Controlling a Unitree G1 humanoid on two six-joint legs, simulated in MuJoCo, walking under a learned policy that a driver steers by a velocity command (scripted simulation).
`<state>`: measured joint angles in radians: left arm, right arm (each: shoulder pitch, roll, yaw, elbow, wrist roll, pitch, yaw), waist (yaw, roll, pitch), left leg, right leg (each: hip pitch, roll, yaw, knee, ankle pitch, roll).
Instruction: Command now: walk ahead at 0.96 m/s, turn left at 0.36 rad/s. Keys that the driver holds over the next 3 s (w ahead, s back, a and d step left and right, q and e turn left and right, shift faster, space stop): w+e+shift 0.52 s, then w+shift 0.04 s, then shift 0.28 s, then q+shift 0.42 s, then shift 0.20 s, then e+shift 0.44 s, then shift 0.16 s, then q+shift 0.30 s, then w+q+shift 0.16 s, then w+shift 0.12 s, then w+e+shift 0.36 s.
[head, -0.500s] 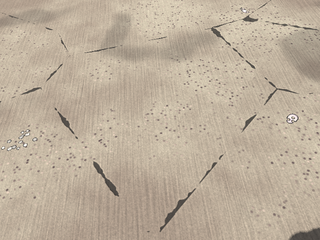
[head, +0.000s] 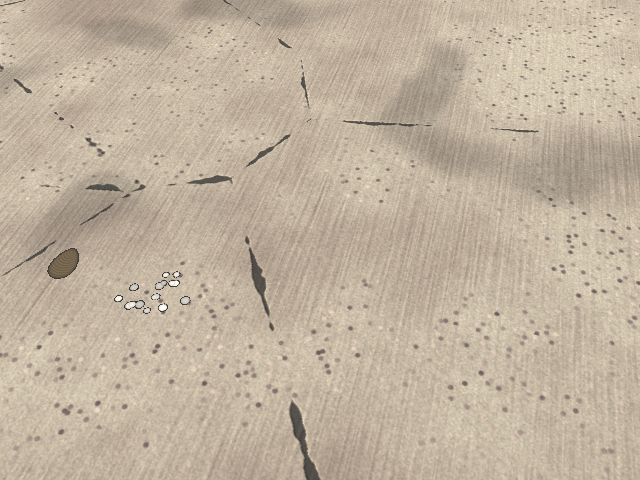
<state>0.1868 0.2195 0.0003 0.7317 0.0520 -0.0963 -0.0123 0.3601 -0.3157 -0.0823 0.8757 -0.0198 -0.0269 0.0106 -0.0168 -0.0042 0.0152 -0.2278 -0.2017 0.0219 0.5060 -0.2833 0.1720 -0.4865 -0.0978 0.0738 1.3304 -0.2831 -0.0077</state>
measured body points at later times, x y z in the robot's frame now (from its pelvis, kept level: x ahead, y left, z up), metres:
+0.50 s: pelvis +0.50 -0.08 +0.01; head +0.51 -0.07 +0.46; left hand +0.50 +0.21 -0.13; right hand +0.66 -0.34 -0.06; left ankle +0.59 +0.08 -0.64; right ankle +0.47 -0.10 -0.73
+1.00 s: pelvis +0.87 -0.11 +0.02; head +0.92 -0.13 +0.47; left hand +1.18 +0.02 -0.07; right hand +0.79 -0.39 -0.10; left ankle +0.93 -0.03 -0.73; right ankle +0.92 -0.29 -0.68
